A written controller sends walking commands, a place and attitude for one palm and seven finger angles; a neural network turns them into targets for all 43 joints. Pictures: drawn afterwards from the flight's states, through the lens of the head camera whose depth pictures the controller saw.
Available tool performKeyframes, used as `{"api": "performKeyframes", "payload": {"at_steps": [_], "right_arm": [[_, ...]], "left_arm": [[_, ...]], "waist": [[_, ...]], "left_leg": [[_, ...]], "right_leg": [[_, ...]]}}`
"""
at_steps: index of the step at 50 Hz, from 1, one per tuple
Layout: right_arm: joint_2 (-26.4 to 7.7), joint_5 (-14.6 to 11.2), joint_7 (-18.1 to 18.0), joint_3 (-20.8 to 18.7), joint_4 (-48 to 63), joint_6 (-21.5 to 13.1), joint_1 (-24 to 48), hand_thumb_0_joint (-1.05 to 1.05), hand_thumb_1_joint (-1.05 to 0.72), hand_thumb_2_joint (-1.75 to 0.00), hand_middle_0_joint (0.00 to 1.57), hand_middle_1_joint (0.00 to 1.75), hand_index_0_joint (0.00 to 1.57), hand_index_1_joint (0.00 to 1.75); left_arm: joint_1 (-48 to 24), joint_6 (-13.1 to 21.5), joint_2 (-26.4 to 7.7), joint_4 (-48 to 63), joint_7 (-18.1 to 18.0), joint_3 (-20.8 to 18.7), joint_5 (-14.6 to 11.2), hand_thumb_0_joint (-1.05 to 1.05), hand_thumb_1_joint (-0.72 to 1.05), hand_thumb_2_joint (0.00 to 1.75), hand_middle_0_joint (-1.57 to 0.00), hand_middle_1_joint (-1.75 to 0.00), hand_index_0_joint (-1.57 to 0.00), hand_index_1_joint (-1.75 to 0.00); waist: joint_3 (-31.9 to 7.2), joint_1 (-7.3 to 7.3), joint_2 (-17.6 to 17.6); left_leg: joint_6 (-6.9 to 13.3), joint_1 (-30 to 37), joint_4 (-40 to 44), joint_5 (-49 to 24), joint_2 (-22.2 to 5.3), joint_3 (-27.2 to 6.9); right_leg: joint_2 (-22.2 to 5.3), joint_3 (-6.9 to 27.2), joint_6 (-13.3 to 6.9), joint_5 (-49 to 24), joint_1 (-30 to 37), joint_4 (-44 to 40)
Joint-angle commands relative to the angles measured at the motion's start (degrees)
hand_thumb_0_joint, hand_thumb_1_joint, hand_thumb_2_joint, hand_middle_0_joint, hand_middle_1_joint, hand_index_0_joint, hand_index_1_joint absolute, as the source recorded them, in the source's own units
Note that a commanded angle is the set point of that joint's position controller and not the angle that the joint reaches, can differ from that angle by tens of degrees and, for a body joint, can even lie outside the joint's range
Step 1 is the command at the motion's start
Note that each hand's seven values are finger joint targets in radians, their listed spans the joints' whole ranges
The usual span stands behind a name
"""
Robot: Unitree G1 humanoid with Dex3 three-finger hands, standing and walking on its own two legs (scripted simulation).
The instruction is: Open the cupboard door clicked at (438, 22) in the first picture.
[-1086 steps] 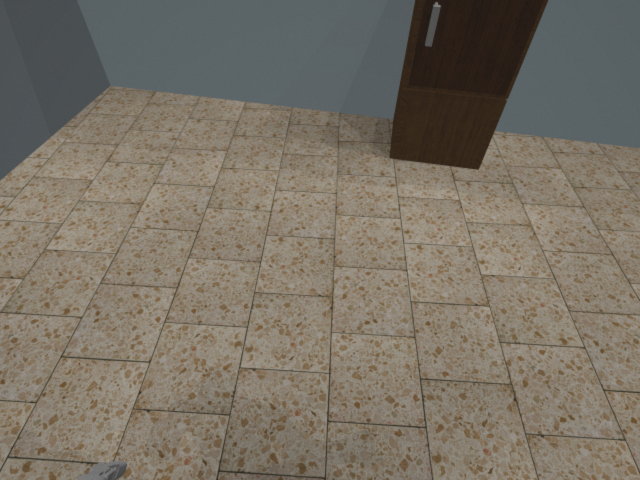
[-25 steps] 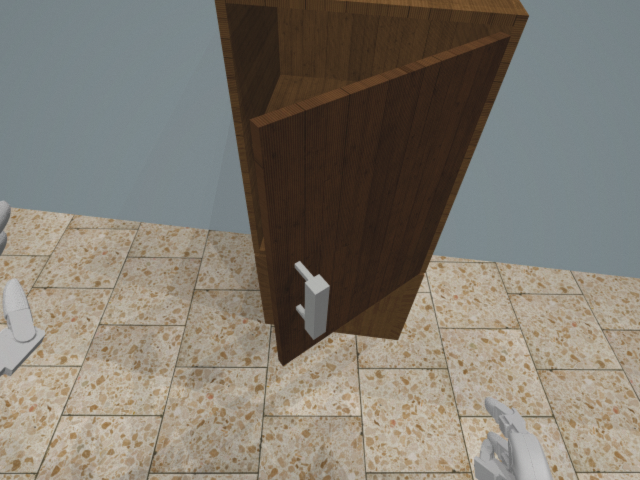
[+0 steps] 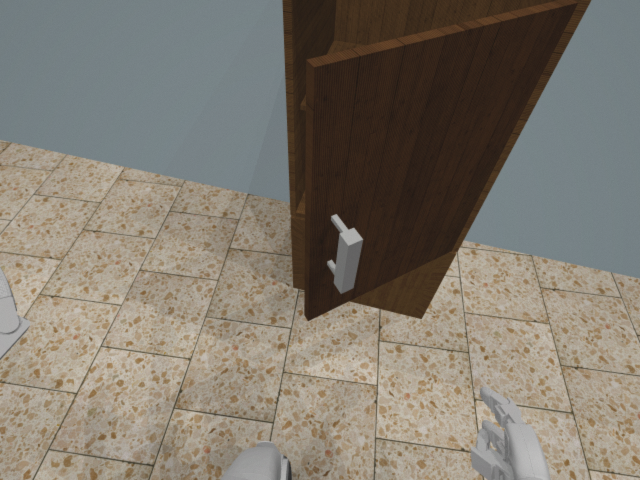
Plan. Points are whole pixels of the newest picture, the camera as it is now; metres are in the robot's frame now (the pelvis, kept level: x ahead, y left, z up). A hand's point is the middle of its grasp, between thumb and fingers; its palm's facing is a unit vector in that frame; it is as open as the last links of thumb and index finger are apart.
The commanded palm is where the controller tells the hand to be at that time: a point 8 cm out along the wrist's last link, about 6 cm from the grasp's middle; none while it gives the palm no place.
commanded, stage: step back with the hand held close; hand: left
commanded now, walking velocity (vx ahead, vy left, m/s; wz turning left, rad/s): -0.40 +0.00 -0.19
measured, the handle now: (340, 253) +0.47 +0.00 -0.06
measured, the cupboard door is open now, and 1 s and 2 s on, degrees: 44 44 44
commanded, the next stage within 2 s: stop stepping back and stand still in 0.16 s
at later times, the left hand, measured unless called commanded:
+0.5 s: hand (8, 474) +0.10 +0.21 +0.19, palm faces +0.24 -0.82 -0.52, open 7.4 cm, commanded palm +0.05 +0.26 +0.20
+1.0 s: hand out of the picture +0.06 +0.24 +0.19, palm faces +0.28 -0.84 -0.47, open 7.4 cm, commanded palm +0.02 +0.28 +0.20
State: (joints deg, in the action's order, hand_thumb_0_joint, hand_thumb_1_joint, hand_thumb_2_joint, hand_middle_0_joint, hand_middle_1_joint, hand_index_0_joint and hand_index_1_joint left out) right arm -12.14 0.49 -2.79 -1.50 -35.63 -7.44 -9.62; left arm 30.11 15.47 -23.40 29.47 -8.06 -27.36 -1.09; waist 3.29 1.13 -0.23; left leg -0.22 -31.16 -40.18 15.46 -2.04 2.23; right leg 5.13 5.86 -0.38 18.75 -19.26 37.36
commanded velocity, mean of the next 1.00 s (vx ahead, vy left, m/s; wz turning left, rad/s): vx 0.02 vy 0.04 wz -0.03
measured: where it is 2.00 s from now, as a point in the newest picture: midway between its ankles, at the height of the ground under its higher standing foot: outside the picture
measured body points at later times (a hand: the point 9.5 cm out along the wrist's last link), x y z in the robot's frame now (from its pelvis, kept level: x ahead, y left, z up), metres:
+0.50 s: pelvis -0.14 -0.01 +0.01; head -0.11 +0.00 +0.46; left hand +0.08 +0.26 +0.21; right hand +0.00 -0.26 -0.07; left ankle -0.01 +0.10 -0.70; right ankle -0.23 -0.08 -0.72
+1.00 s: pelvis -0.18 +0.01 +0.02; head -0.19 +0.02 +0.47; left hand +0.04 +0.28 +0.21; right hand -0.07 -0.25 -0.06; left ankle -0.11 +0.10 -0.72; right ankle -0.23 -0.08 -0.72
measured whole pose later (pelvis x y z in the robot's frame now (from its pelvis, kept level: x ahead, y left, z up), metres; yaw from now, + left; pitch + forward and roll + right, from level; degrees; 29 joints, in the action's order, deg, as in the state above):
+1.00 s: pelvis -0.18 +0.01 +0.02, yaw -10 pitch +0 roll -1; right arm -11.5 0.5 -4.3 0.7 -36.4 -7.5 -14.3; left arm 33.2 14.2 -24.2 25.7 -8.4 -24.7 -2.2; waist -2.1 -0.9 -0.1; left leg 1.3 -17.8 -28.7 10.7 -1.7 4.1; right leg 2.8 -0.5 -1.7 17.5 -8.5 26.2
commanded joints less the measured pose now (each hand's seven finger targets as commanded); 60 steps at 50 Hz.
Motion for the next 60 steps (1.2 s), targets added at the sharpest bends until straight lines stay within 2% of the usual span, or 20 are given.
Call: {"api": "performKeyframes", "payload": {"at_steps": [1, 3, 4, 5, 6, 8, 11, 16, 19, 20, 21, 22, 23, 27, 30, 34, 37, 46, 53, 60], "right_arm": [[-4.7, -0.2, -0.8, -1.9, 8.4, -1.8, 4.5, 0.0, -0.9, -0.9, 0.2, 0.3, 0.2, 0.3], [-5.6, -0.5, -1.9, -0.9, 7.6, -1.1, 5.4, 0.0, -0.9, -0.9, 0.2, 0.3, 0.2, 0.3], [-7.2, -0.6, -2.6, -1.6, 7.7, -1.1, 6.7, 0.0, -0.9, -0.9, 0.2, 0.3, 0.2, 0.3], [-7.5, -0.6, -2.5, -2.0, 8.2, -1.5, 5.5, 0.0, -0.9, -0.9, 0.2, 0.3, 0.2, 0.3], [-7.1, -1.1, -1.5, -2.9, 8.5, -2.4, 3.5, 0.0, -0.9, -0.9, 0.2, 0.3, 0.2, 0.3], [-6.9, 0.6, -1.1, -3.2, 8.7, -3.5, 3.1, 0.0, -0.9, -0.9, 0.2, 0.3, 0.2, 0.3], [-7.1, 0.0, 0.1, -3.0, 7.9, -3.7, 3.3, 0.0, -0.9, -0.9, 0.2, 0.3, 0.2, 0.3], [-6.8, -0.2, -0.2, -1.7, 9.7, -3.9, 4.2, 0.0, -0.9, -0.9, 0.2, 0.3, 0.2, 0.3], [-6.8, 0.0, -0.8, -1.2, 10.9, -2.9, 3.6, 0.0, -0.9, -0.9, 0.2, 0.3, 0.2, 0.3], [-5.6, -0.1, -0.7, -0.7, 11.3, -2.4, 3.6, 0.0, -0.9, -0.9, 0.2, 0.3, 0.2, 0.3], [-5.3, 0.3, -0.6, -0.6, 10.7, -1.5, 3.2, 0.0, -0.9, -0.9, 0.2, 0.3, 0.2, 0.3], [-5.3, 0.7, -0.7, 0.0, 9.5, -1.1, 3.3, 0.0, -0.9, -0.9, 0.2, 0.3, 0.2, 0.3], [-5.6, 0.5, -0.6, 0.4, 8.6, -1.5, 2.6, 0.0, -0.9, -0.9, 0.2, 0.3, 0.2, 0.3], [-6.2, -0.9, -1.8, 0.0, 5.9, -2.5, 2.2, 0.0, -0.9, -0.9, 0.2, 0.3, 0.2, 0.3], [-6.9, -0.8, -2.6, -0.4, 5.0, -3.4, 1.5, 0.0, -0.9, -0.9, 0.2, 0.3, 0.2, 0.3], [-8.6, -1.1, -2.5, -1.6, 6.7, -3.1, 1.1, 0.0, -0.9, -0.9, 0.2, 0.3, 0.2, 0.3], [-7.2, -0.9, -1.7, -0.4, 7.5, -2.6, 1.1, 0.0, -0.9, -0.9, 0.2, 0.3, 0.2, 0.3], [-6.9, -0.3, -2.0, -0.5, 7.8, -2.8, 1.5, 0.0, -0.9, -0.9, 0.2, 0.3, 0.2, 0.3], [-7.0, -0.2, -2.8, 0.1, 7.9, -4.1, 2.2, 0.0, -0.9, -0.9, 0.2, 0.3, 0.2, 0.3], [-6.4, 0.2, -3.0, 0.5, 7.9, -4.6, 2.7, 0.0, -0.9, -0.9, 0.2, 0.3, 0.2, 0.3]], "left_arm": [[-5.7, 1.3, -13.8, 12.6, -1.6, -4.9, 0.3, 0.0, 0.9, 0.9, -0.2, -0.3, -0.2, -0.3], [-7.3, 1.1, -12.9, 13.8, -1.3, -4.0, -0.1, 0.0, 0.9, 0.9, -0.2, -0.3, -0.2, -0.3], [-8.6, 1.4, -13.8, 15.8, -1.3, -4.5, -0.1, 0.0, 0.9, 0.9, -0.2, -0.3, -0.2, -0.3], [-6.8, 1.5, -13.5, 16.1, -1.2, -5.2, 0.2, 0.0, 0.9, 0.9, -0.2, -0.3, -0.2, -0.3], [-5.1, 1.9, -12.5, 14.1, -0.5, -4.8, -0.3, 0.0, 0.9, 0.9, -0.2, -0.3, -0.2, -0.3], [-2.2, 1.3, -12.2, 14.4, -0.4, -6.1, -2.2, 0.0, 0.9, 0.9, -0.2, -0.3, -0.2, -0.3], [-0.3, -0.1, -8.6, 14.4, -0.3, -2.8, -1.8, 0.0, 0.9, 0.9, -0.2, -0.3, -0.2, -0.3], [0.9, -2.3, -9.5, 15.1, -1.4, -3.8, -2.6, 0.0, 0.9, 0.9, -0.2, -0.3, -0.2, -0.3], [4.9, -2.6, -13.0, 15.3, -1.6, -7.0, -2.8, 0.0, 0.9, 0.9, -0.2, -0.3, -0.2, -0.3], [5.3, -2.3, -12.6, 16.6, -1.3, -6.3, -2.9, 0.0, 0.9, 0.9, -0.2, -0.3, -0.2, -0.3], [5.4, -1.8, -15.5, 16.8, -1.3, -8.5, -2.9, 0.0, 0.9, 0.9, -0.2, -0.3, -0.2, -0.3], [3.7, -1.2, -18.4, 17.8, -1.8, -10.4, -3.2, 0.0, 0.9, 0.9, -0.2, -0.3, -0.2, -0.3], [1.0, -1.4, -18.1, 15.6, -2.3, -10.1, -2.8, 0.0, 0.9, 0.9, -0.2, -0.3, -0.2, -0.3], [-2.1, -1.6, -10.9, 5.7, -2.5, -3.6, -1.6, 0.0, 0.9, 0.9, -0.2, -0.3, -0.2, -0.3], [-5.8, -1.3, -10.7, 2.8, -2.5, -1.9, -0.9, 0.0, 0.9, 0.9, -0.2, -0.3, -0.2, -0.3], [-1.6, -0.3, -12.4, 5.0, -2.2, -4.0, -0.8, 0.0, 0.9, 0.9, -0.2, -0.3, -0.2, -0.3], [1.8, 0.9, -13.0, 10.7, -1.9, -5.2, -0.9, 0.0, 0.9, 0.9, -0.2, -0.3, -0.2, -0.3], [1.3, 1.3, -10.3, 5.6, -1.5, -4.5, -1.6, 0.0, 0.9, 0.9, -0.2, -0.3, -0.2, -0.3], [-5.0, -0.4, -8.0, 5.6, -1.4, -0.3, -0.6, 0.0, 0.9, 0.9, -0.2, -0.3, -0.2, -0.3], [-5.1, -1.3, -9.3, 9.3, -1.9, -1.4, -0.3, 0.0, 0.9, 0.9, -0.2, -0.3, -0.2, -0.3]], "waist": [[-11.9, -1.64, 13.1], [-10.3, -2.45, 1.7], [-10.7, -1.56, -8.5], [-15.6, -0.14, -15.1], [-17.6, 0.16, -12.5], [-16.0, 0.14, -12.7], [-14.9, -0.35, -8.4], [-11.5, -1.06, -14.2], [-10.5, -0.99, -14.1], [-10.1, -1.39, -9.0], [-10.8, -2.03, 0.3], [-10.9, -1.26, 7.1], [-10.7, -0.75, 9.8], [-5.3, -2.04, 5.1], [-5.1, -2.14, 5.1], [-8.3, -1.69, 0.5], [-10.2, -1.54, -3.4], [-3.0, -2.35, -3.9], [-4.8, -1.78, -4.2], [-7.9, -1.45, -4.9]], "left_leg": [[-1.2, 12.1, -5.5, 7.8, 2.1, -1.8], [-1.4, 19.0, 12.4, -5.3, 3.1, 0.6], [0.1, 22.1, 18.3, -24.1, -3.4, -4.1], [2.9, 22.3, 21.1, -38.2, -11.7, -8.3], [5.1, 23.2, 23.0, -35.5, -15.2, -7.6], [9.0, 17.8, 23.3, -31.4, -19.9, -13.0], [8.9, 23.4, 21.2, -35.2, -17.8, -7.0], [5.6, 14.3, 33.0, 11.8, -13.4, -5.5], [0.5, 10.3, 29.9, 19.3, -6.5, -0.3], [-0.6, 12.7, 22.1, 14.3, -2.9, 2.7], [-1.3, 15.8, 7.3, 6.8, -0.3, 3.6], [-1.1, 15.5, -4.4, 0.8, 0.1, 0.6], [-1.3, 8.3, -10.0, 1.8, -0.2, -1.4], [0.1, 4.6, -1.6, 1.8, -0.2, 0.0], [2.3, 14.6, 10.8, -1.6, 1.5, 2.6], [4.7, 21.9, 11.1, -20.5, -2.5, -0.7], [3.8, 19.1, 12.3, -25.6, -3.1, -2.5], [2.0, 18.2, 17.3, 1.6, -3.2, -4.8], [2.1, 18.2, 25.1, 10.3, -4.8, -7.2], [1.2, 20.7, 22.4, 2.5, -2.8, -5.0]], "right_leg": [[-18.4, 16.3, -7.2, -42.1, -0.2, -15.5], [-10.8, 7.6, -2.5, -43.1, -0.6, -9.5], [-5.5, 2.9, 0.9, -31.9, -1.6, -5.3], [-1.8, -1.0, 2.2, -8.1, 2.1, 3.9], [-0.3, -0.8, 1.6, 6.9, 2.5, 11.7], [-1.0, -0.9, 1.8, 13.3, -0.4, 23.2], [-1.9, -3.6, 2.2, 9.5, -3.6, 22.2], [-1.4, -10.3, 1.1, 11.9, 5.3, 9.2], [0.1, -14.9, -0.9, 9.9, 14.8, -12.4], [-3.3, -11.4, -2.3, 7.1, 12.6, -21.0], [-12.3, 1.5, -6.3, 6.7, 5.0, -26.6], [-22.0, 12.0, -9.9, 4.0, -2.3, -29.7], [-25.2, 15.3, -11.7, 4.1, -0.2, -29.4], [-18.7, 4.5, -6.8, -22.4, 9.2, -18.2], [-16.5, 2.0, -3.7, -20.5, 7.7, -15.0], [-10.5, -0.7, 2.1, -33.7, 8.6, -8.4], [-8.6, -3.0, 0.8, -27.3, 11.1, -7.8], [-7.4, 0.5, -1.0, 0.5, 0.8, -19.1], [-4.7, -3.4, 0.5, 0.2, 4.2, -17.7], [-5.6, -3.1, 0.0, -3.7, 6.4, -19.8]]}}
